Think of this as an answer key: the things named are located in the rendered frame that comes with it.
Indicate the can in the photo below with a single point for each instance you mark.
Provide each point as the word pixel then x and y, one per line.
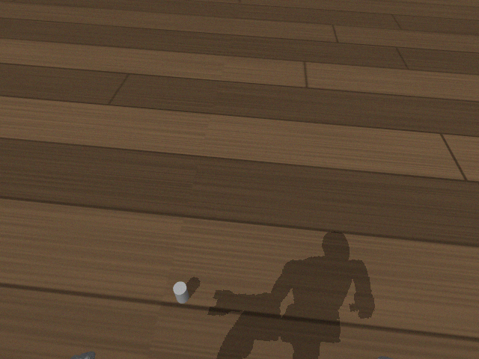
pixel 181 292

